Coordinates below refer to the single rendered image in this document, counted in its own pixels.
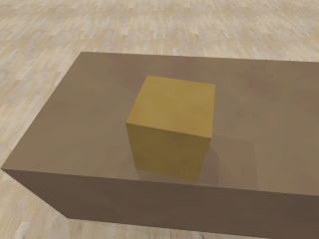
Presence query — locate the pedestal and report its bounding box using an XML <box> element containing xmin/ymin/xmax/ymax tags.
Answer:
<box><xmin>0</xmin><ymin>51</ymin><xmax>319</xmax><ymax>239</ymax></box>

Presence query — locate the carton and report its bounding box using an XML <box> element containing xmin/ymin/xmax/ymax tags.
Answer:
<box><xmin>126</xmin><ymin>75</ymin><xmax>215</xmax><ymax>182</ymax></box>

